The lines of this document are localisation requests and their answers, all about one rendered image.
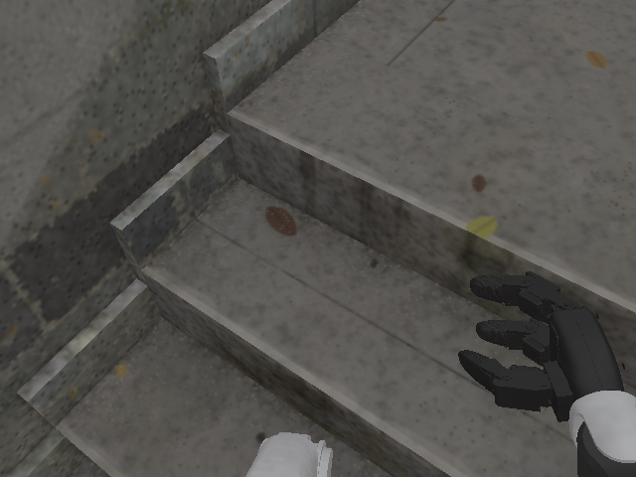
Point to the robot left thigh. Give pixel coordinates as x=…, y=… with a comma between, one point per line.
x=292, y=455

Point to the right robot forearm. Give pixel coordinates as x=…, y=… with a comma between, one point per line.
x=602, y=426

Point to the robot right hand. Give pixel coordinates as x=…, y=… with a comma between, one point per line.
x=573, y=349

